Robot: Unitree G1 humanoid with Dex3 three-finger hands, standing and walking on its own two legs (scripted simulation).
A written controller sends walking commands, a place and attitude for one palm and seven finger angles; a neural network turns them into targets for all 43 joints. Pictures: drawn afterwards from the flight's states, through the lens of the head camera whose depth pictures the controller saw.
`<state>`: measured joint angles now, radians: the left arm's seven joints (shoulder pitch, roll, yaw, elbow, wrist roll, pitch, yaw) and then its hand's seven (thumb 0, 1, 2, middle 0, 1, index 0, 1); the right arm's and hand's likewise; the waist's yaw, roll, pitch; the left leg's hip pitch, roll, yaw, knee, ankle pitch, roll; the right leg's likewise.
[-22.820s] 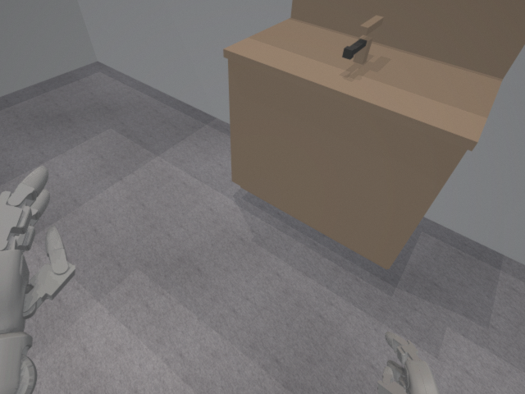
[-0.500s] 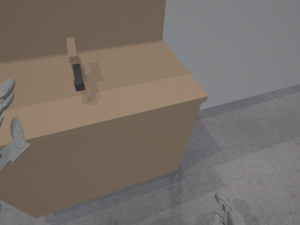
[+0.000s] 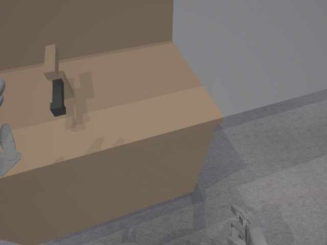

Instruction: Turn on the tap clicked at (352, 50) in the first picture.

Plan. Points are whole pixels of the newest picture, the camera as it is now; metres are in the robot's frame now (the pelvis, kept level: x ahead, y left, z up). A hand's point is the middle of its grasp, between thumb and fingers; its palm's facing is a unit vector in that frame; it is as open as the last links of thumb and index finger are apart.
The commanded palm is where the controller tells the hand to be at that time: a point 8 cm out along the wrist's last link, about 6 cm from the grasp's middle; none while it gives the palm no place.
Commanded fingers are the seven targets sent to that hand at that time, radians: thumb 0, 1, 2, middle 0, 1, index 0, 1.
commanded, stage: shuffle to correct the standing spot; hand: left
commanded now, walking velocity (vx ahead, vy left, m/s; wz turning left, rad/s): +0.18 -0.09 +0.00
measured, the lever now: (58, 108) +0.41 +0.31 +0.09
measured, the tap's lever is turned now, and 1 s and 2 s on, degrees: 0 0 0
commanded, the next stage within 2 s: come to a stop and stand still in 0.20 s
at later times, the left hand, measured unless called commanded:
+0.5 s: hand (87, 109) +0.32 +0.18 +0.19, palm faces +0.40 -0.77 -0.50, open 7.4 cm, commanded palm +0.26 +0.21 +0.20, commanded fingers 0.00 0.90 0.90 -0.20 -0.30 -0.20 -0.30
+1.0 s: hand (40, 85) +0.33 +0.25 +0.23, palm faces +0.55 -0.73 -0.41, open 7.4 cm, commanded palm +0.25 +0.23 +0.20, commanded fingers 0.00 0.90 0.90 -0.20 -0.30 -0.20 -0.30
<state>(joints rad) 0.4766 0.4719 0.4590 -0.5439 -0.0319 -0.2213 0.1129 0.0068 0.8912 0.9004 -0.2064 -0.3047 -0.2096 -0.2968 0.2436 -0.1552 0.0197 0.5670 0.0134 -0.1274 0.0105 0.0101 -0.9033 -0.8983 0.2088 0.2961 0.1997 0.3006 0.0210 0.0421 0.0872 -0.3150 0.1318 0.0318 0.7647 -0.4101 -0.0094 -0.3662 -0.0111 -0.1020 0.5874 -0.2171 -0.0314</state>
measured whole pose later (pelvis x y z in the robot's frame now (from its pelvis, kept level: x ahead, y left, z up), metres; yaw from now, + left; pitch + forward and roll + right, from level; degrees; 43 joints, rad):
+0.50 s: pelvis +0.10 -0.07 +0.01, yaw +1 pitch -2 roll -1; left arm 0.44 0.40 0.41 -0.49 -0.04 -0.19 0.13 0.01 0.89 0.90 -0.21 -0.30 -0.21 -0.30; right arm 0.18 -0.20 0.00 0.61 0.02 -0.10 0.00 0.01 -0.91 -0.90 0.21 0.30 0.20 0.30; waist 0.00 0.06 0.10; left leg -0.37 0.08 -0.01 0.91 -0.44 -0.03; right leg -0.32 0.01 -0.10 0.60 -0.25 -0.05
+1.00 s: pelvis +0.08 -0.05 +0.01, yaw -1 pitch -2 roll +0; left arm 0.13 0.52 0.51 -0.27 -0.06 -0.24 0.10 0.01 0.89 0.90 -0.21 -0.31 -0.21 -0.30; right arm 0.17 -0.22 0.00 0.61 0.02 -0.15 -0.01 0.01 -0.91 -0.90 0.20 0.30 0.20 0.30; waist 0.07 -0.01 0.12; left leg -0.28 0.02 0.08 0.53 -0.21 0.02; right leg -0.30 -0.02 -0.05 0.50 -0.17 -0.01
